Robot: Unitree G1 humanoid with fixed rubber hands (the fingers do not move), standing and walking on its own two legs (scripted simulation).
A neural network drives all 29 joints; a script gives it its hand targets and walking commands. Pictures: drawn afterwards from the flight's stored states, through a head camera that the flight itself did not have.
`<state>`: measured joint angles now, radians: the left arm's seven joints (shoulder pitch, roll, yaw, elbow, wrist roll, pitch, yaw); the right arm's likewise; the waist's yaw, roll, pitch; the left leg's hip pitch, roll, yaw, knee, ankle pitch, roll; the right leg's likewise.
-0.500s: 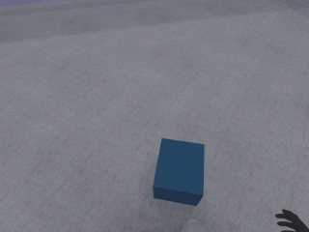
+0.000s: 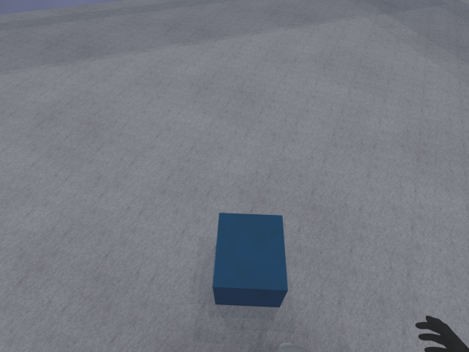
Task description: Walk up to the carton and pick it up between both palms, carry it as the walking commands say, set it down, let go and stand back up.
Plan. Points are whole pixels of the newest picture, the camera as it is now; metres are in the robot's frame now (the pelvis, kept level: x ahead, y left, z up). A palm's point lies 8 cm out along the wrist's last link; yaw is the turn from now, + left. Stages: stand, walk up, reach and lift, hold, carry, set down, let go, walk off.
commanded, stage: walk up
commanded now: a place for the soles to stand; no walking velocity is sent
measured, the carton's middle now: (249, 259) +0.54 -0.04 -0.65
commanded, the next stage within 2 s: none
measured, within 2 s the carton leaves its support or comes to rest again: neither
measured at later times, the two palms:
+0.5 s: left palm out of the picture +0.08 +0.33 -0.07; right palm out of the picture +0.12 -0.37 -0.07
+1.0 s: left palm out of the picture +0.09 +0.32 -0.07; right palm out of the picture +0.11 -0.38 -0.07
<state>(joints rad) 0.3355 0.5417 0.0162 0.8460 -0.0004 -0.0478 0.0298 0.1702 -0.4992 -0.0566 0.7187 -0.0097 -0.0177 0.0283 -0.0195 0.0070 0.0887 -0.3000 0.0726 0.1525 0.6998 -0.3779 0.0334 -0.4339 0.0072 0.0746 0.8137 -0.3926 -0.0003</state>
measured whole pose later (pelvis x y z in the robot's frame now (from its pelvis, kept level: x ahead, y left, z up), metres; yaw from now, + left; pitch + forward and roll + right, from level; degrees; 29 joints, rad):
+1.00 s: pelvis +0.01 -0.03 +0.00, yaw -4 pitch +0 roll +1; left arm 0.32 0.54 0.02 0.85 0.00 -0.06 0.03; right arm 0.17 -0.50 -0.05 0.75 -0.01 0.00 0.03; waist -0.02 0.01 0.07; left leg -0.28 0.05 0.11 0.67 -0.39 0.02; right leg -0.38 0.03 0.11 0.69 -0.31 0.00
